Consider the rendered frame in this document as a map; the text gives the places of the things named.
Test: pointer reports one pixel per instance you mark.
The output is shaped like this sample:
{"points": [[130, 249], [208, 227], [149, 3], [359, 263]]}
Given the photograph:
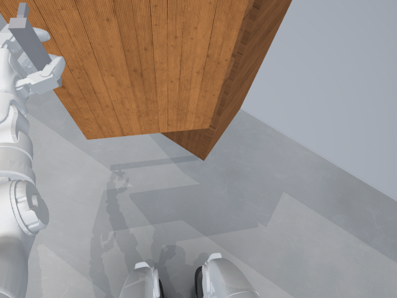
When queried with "left robot forearm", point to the left robot forearm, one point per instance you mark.
{"points": [[16, 149]]}

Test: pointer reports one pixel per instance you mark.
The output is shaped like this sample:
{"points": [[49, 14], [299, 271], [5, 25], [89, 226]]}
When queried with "robot right shin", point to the robot right shin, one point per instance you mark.
{"points": [[205, 294]]}

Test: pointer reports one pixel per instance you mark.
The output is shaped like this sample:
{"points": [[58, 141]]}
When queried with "left robot hand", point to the left robot hand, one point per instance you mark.
{"points": [[12, 70]]}

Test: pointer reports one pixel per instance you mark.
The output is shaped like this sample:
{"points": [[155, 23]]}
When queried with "handle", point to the handle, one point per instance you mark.
{"points": [[24, 33]]}

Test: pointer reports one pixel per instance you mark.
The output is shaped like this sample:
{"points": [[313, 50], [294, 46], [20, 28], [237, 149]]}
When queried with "robot right thigh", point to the robot right thigh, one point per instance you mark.
{"points": [[226, 280]]}

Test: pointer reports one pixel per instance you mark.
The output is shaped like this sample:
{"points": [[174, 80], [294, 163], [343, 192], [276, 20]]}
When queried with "cupboard door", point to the cupboard door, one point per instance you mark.
{"points": [[135, 67]]}

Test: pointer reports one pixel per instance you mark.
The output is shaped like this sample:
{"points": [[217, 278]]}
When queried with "left robot upper arm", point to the left robot upper arm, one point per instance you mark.
{"points": [[23, 213]]}

